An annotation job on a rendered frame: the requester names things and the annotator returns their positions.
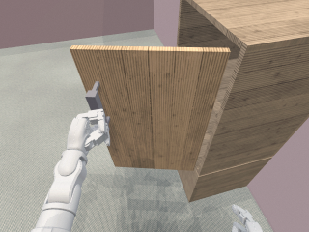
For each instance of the robot left hand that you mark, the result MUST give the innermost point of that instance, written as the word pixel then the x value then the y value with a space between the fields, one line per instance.
pixel 82 136

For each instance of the cupboard door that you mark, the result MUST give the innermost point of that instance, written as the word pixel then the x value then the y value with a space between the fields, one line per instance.
pixel 159 99

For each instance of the robot right hand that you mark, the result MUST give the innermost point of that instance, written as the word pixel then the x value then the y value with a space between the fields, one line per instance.
pixel 246 219

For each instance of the handle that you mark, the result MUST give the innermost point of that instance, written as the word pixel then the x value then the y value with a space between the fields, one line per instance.
pixel 94 101

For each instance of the left robot forearm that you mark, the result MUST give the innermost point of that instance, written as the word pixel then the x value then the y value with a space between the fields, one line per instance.
pixel 60 206

